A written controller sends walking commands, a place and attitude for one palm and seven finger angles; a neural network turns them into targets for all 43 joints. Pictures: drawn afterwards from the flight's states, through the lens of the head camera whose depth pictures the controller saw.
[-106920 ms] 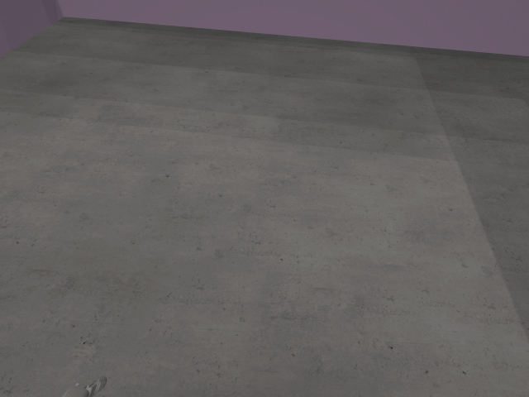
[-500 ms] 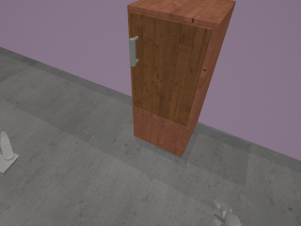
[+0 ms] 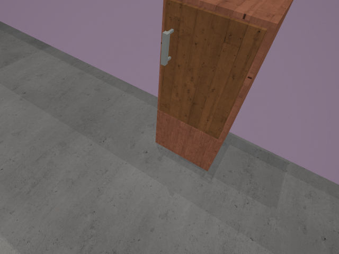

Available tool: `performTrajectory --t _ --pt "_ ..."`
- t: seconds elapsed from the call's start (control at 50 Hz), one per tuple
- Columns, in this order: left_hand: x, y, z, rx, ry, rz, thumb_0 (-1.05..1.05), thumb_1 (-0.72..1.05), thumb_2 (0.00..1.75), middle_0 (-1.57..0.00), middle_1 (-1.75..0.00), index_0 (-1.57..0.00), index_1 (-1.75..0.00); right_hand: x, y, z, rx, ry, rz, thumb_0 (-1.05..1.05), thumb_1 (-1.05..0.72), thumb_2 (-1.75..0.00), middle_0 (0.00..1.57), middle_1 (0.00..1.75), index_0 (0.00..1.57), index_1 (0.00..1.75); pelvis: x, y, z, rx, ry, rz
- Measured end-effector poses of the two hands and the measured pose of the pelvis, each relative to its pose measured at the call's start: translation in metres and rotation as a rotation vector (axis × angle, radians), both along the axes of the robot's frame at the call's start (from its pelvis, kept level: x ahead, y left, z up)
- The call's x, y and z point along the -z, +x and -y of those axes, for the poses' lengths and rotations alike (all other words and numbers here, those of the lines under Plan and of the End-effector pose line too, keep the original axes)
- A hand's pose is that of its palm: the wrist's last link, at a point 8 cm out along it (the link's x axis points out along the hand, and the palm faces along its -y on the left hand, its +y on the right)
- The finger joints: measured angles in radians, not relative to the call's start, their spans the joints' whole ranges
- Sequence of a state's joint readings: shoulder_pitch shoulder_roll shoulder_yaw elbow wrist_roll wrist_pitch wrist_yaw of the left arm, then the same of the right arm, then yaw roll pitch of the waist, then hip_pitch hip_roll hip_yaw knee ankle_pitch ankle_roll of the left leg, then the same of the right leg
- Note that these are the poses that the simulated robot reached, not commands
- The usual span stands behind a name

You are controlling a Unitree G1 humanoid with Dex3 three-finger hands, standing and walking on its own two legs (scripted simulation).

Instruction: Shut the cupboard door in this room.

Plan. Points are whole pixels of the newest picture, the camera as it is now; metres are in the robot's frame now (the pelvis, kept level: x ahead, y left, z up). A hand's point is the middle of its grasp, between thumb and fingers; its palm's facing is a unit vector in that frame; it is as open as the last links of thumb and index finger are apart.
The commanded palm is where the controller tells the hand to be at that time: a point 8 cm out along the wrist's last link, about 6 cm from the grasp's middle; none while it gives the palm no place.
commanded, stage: let the arm hang, fingers relaxed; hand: left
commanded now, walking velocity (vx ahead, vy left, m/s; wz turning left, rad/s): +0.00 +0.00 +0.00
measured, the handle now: (167, 47) +0.89 +0.06 +0.03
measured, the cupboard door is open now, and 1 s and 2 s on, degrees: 0 0 0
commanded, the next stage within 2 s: look to check the result in 0.68 s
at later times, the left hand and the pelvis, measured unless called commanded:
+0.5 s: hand out of the picture -0.03 +0.19 -0.17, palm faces -0.01 -0.99 -0.16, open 7.4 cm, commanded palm none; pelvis -0.01 +0.03 +0.01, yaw -3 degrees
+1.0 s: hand out of the picture -0.04 +0.20 -0.17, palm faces -0.01 -0.98 -0.18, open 7.4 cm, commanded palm none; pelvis -0.01 +0.04 +0.01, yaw -3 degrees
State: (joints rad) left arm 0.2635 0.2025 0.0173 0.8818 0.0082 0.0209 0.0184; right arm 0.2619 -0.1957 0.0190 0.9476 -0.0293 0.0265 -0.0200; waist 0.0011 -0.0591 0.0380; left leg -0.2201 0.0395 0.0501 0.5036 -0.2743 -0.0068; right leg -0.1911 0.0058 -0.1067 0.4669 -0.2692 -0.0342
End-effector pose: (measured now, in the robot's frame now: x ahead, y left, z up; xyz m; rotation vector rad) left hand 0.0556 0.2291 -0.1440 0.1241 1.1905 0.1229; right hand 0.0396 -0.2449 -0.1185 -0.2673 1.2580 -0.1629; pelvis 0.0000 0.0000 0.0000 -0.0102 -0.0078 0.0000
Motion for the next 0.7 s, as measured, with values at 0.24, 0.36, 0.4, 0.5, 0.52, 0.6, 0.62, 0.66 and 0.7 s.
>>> performTrajectory --t 0.24,0.36,0.4,0.5,0.52,0.6,0.62,0.66,0.7 --pt "-0.015 -0.059 -0.040 -0.014 0.092 -0.191 0.00 0.92 0.90 -0.20 -0.30 -0.20 -0.29 0.024 -0.050 -0.046 0.080 0.115 -0.098 0.00 -0.91 -0.90 0.20 0.30 0.20 0.30 -0.006 -0.003 -0.021 0.030 0.002 0.023" --pt "-0.011 -0.078 -0.033 -0.016 0.064 -0.240 0.00 0.91 0.90 -0.20 -0.30 -0.20 -0.29 0.025 -0.071 -0.060 0.108 0.136 -0.141 0.00 -0.91 -0.90 0.20 0.30 0.20 0.30 -0.007 -0.005 -0.025 0.042 0.007 0.028" --pt "-0.008 -0.083 -0.027 -0.013 0.045 -0.253 0.00 0.91 0.90 -0.20 -0.30 -0.20 -0.29 0.025 -0.077 -0.063 0.118 0.135 -0.150 0.00 -0.91 -0.90 0.20 0.30 0.20 0.30 -0.007 -0.006 -0.027 0.045 0.007 0.029" --pt "-0.001 -0.090 -0.012 -0.009 -0.006 -0.273 0.00 0.91 0.90 -0.20 -0.30 -0.20 -0.29 0.022 -0.089 -0.067 0.137 0.126 -0.168 0.00 -0.91 -0.90 0.20 0.30 0.20 0.30 -0.007 -0.008 -0.029 0.049 0.008 0.028" --pt "0.000 -0.091 -0.009 -0.009 -0.015 -0.275 0.00 0.91 0.90 -0.20 -0.30 -0.20 -0.29 0.021 -0.090 -0.068 0.140 0.124 -0.171 0.00 -0.91 -0.90 0.20 0.30 0.20 0.30 -0.007 -0.009 -0.030 0.049 0.008 0.028" --pt "0.003 -0.094 -0.002 -0.009 -0.040 -0.280 0.00 0.91 0.90 -0.20 -0.30 -0.20 -0.29 0.020 -0.096 -0.070 0.149 0.116 -0.177 0.00 -0.91 -0.90 0.20 0.30 0.20 0.30 -0.007 -0.010 -0.032 0.050 0.008 0.027" --pt "0.003 -0.095 -0.001 -0.009 -0.044 -0.281 0.00 0.91 0.90 -0.20 -0.30 -0.20 -0.29 0.020 -0.097 -0.071 0.152 0.116 -0.177 0.00 -0.91 -0.90 0.20 0.30 0.20 0.30 -0.006 -0.010 -0.032 0.050 0.008 0.027" --pt "0.003 -0.096 0.000 -0.009 -0.047 -0.283 0.00 0.91 0.90 -0.20 -0.30 -0.20 -0.29 0.020 -0.098 -0.072 0.154 0.115 -0.178 0.00 -0.91 -0.90 0.20 0.30 0.20 0.30 -0.006 -0.011 -0.033 0.050 0.008 0.026" --pt "0.003 -0.097 -0.001 -0.009 -0.045 -0.285 0.00 0.91 0.90 -0.20 -0.30 -0.20 -0.29 0.020 -0.098 -0.074 0.157 0.118 -0.177 0.00 -0.91 -0.90 0.20 0.30 0.20 0.30 -0.006 -0.011 -0.034 0.051 0.009 0.025"
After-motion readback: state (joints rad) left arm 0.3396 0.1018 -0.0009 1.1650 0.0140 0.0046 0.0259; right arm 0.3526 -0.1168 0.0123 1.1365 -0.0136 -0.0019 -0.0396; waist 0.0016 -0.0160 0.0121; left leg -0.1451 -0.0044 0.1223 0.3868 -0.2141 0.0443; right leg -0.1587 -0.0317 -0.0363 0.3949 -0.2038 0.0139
